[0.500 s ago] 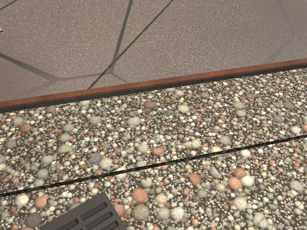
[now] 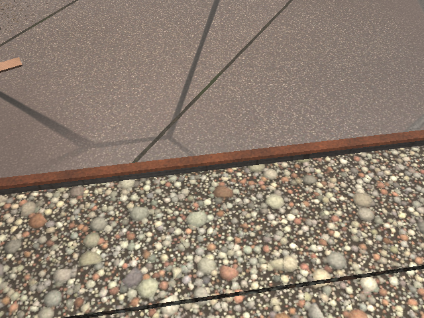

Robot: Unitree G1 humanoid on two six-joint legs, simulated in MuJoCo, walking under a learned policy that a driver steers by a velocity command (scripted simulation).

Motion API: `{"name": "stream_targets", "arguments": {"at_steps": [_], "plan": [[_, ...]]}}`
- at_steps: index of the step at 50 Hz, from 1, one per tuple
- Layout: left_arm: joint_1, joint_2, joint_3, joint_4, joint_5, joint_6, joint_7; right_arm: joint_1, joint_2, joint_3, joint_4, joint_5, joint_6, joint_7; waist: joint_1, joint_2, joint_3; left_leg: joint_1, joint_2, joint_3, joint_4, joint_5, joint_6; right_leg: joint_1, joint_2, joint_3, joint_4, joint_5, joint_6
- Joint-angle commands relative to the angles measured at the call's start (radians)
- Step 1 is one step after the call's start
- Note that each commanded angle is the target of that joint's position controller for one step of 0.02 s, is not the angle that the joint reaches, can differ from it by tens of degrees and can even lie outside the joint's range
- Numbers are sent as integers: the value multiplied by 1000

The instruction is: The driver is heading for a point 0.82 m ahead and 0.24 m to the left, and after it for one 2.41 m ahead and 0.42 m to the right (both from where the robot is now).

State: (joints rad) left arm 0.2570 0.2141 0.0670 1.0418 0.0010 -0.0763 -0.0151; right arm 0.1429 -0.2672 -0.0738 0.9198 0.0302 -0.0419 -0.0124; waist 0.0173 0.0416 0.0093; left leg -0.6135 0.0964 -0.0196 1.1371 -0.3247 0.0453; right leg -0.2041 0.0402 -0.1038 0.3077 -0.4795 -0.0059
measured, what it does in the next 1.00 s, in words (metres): climbs, turning left: left foot, then right foot 0.03 m higher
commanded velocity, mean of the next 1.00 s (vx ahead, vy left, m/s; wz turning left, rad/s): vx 0.50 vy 0.00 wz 0.38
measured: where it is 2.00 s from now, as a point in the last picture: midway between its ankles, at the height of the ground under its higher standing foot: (130, 174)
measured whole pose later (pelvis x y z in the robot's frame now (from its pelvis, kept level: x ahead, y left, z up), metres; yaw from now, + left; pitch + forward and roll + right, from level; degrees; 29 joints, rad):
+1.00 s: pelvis +0.51 +0.15 +0.04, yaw +25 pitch +1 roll -3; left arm 0.33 0.26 0.08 0.98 -0.01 -0.09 -0.01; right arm 0.08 -0.27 -0.06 0.79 0.00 -0.09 -0.01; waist 0.08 0.02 0.02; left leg -0.61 0.10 -0.04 0.89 -0.24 0.04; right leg -0.22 0.08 -0.01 0.30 -0.12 -0.08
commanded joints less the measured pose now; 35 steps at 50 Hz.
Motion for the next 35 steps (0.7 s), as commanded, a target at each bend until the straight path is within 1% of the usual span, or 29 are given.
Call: {"name": "stream_targets", "arguments": {"at_steps": [1,2,5,7,9,11,12,13,14,15,16,17,18,19,20,21,22,23,24,26,27,28,29,30,31,32,33,34,35], "plan": [[-112,143,22,-82,12,-22,25,143,-57,-23,-4,-12,33,-2,-112,-152,-35,32,24,1,47,98,-22,-84,-301,149,-214,161,-148],[-109,146,22,-85,13,-24,30,124,-66,-29,-11,-16,37,0,-116,-147,-41,20,25,8,48,119,-29,-62,-306,130,-216,172,-142],[-130,160,24,-97,13,-22,35,88,-72,-39,-21,-18,47,8,-135,-135,-37,53,28,49,-31,143,-32,-19,-292,38,-214,197,-114],[-154,182,30,-108,6,-15,36,77,-66,-41,-29,-20,53,11,-144,-130,-27,96,36,72,-110,93,-22,21,-299,-3,-207,183,-103],[-174,199,38,-117,-3,-6,31,90,-62,-42,-37,-21,59,13,-148,-128,-5,132,37,104,-180,-12,-6,68,-317,-27,-171,162,-108],[-201,196,40,-123,-6,6,28,173,-71,-50,-30,-13,63,17,-173,-138,7,208,15,150,-271,-131,18,90,-316,-59,-44,220,-116],[-239,186,38,-129,-13,16,28,280,-74,-58,-3,-13,61,20,-226,-120,-1,300,-23,191,-393,-144,42,80,-285,-105,126,364,-107],[-278,153,27,-140,-8,26,31,486,-92,-77,74,-17,53,26,-307,-13,-45,512,-91,213,-540,-126,73,-16,-230,-135,470,470,-87],[-283,39,-6,-157,6,28,17,509,-81,-67,113,-19,44,35,-255,211,34,584,-3,-9,-524,-60,117,-354,-165,-90,894,-25,-44],[-265,-39,-30,-265,-24,-12,10,369,-165,-41,43,-31,-10,52,-73,405,81,529,114,-668,-841,-194,293,-666,20,47,1142,-105,-27],[-293,27,-27,-295,-61,-55,-5,311,-152,-35,3,-35,-46,70,-46,268,64,568,249,-893,-1010,-278,353,-778,-13,145,1230,-43,-51],[-337,82,-22,-310,-67,-78,-17,289,-124,-24,-3,-34,-64,68,-39,117,83,528,270,-784,-984,-237,319,-798,-73,167,1176,67,-74],[-330,105,-16,-291,-38,-79,-10,235,-112,-17,-18,-32,-70,61,-14,-7,83,456,227,-624,-947,-130,267,-723,-118,169,1084,180,-69],[-341,109,-13,-285,-14,-71,2,205,-108,-13,-27,-27,-71,49,-5,-31,82,400,184,-517,-945,-49,235,-656,-136,166,980,239,-48],[-356,137,-1,-284,-10,-60,6,211,-76,-1,-30,-29,-74,35,-6,-30,67,400,158,-443,-954,34,207,-602,-144,171,891,296,-32],[-378,142,4,-287,-12,-49,8,248,-61,3,-23,-29,-76,20,-20,-16,59,426,136,-377,-966,151,185,-572,-136,159,800,347,-16],[-417,126,3,-295,-10,-43,9,321,-43,6,-6,-21,-79,8,-50,-29,52,478,108,-305,-965,320,158,-562,-117,134,715,382,-9],[-454,94,-2,-313,-14,-42,9,365,-52,4,5,-23,-78,-5,-62,-7,45,526,94,-279,-963,408,149,-565,-94,123,615,427,-2],[-489,75,-4,-323,-18,-42,5,396,-47,3,11,-22,-73,-16,-74,-9,42,561,72,-242,-954,469,132,-554,-75,115,523,471,1],[-536,43,-8,-338,-22,-43,-9,436,-39,1,12,-21,-59,-31,-93,20,27,617,39,-190,-932,506,105,-531,-35,91,389,540,6],[-560,37,-9,-350,-25,-42,-14,448,-41,-3,10,-20,-52,-35,-105,45,30,636,42,-191,-930,487,104,-535,-27,82,348,551,9],[-583,35,-9,-363,-28,-42,-18,454,-39,-5,10,-21,-47,-36,-115,63,39,642,46,-196,-927,465,105,-531,-25,81,307,561,11],[-616,31,-12,-383,-32,-41,-20,465,-34,-8,14,-18,-41,-34,-128,79,56,655,54,-212,-924,445,111,-541,-21,73,264,533,13],[-635,28,-14,-395,-35,-43,-24,471,-27,-9,19,-17,-36,-33,-136,90,70,674,70,-218,-917,440,117,-547,-25,69,235,533,11],[-638,25,-19,-402,-35,-46,-29,460,-30,-13,15,-16,-31,-32,-134,98,79,642,85,-210,-932,455,125,-495,-17,37,210,506,6],[-622,38,-15,-403,-35,-51,-32,448,-34,-16,17,-16,-28,-32,-121,116,81,630,99,-212,-928,490,122,-431,-20,45,195,524,-4],[-577,69,-3,-396,-34,-54,-32,421,-48,-22,13,-17,-28,-33,-89,130,66,645,106,-201,-905,597,111,-372,-12,47,179,523,-19],[-491,113,13,-377,-25,-58,-28,381,-71,-29,1,-20,-30,-32,-39,162,9,668,106,-182,-828,830,98,-271,13,32,198,484,-44],[-346,158,34,-336,-18,-56,-18,349,-81,-32,-11,-24,-28,-29,29,179,-83,680,79,-152,-701,1026,73,-114,37,16,200,465,-77]]}}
